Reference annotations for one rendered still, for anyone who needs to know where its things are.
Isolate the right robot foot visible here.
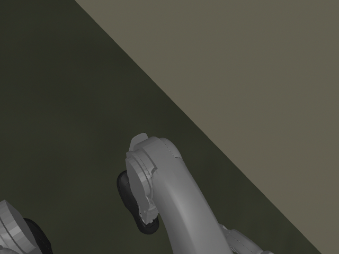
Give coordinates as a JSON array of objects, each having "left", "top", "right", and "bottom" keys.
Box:
[{"left": 117, "top": 170, "right": 159, "bottom": 234}]

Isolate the right robot hand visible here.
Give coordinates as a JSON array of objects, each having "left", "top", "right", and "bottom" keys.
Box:
[{"left": 219, "top": 224, "right": 263, "bottom": 254}]

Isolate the left robot foot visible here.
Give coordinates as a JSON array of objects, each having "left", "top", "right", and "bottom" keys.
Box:
[{"left": 24, "top": 218, "right": 53, "bottom": 254}]

